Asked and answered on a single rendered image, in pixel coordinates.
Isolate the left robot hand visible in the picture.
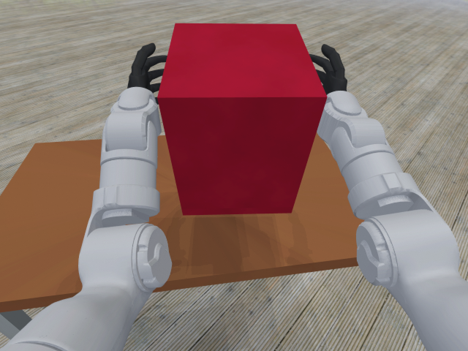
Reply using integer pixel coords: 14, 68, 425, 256
127, 43, 167, 104

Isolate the robot left upper arm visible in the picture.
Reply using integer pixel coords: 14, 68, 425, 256
0, 223, 172, 351

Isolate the right robot hand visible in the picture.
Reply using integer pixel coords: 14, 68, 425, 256
309, 44, 347, 95

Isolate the robot left forearm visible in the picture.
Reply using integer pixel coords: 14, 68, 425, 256
78, 87, 162, 280

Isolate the table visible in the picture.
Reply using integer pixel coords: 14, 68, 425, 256
0, 133, 365, 340

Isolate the robot right forearm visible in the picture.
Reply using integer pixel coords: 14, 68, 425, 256
317, 91, 460, 266

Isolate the carton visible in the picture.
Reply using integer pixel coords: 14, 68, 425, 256
157, 23, 327, 215

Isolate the robot right upper arm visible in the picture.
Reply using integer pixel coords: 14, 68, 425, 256
356, 209, 468, 351

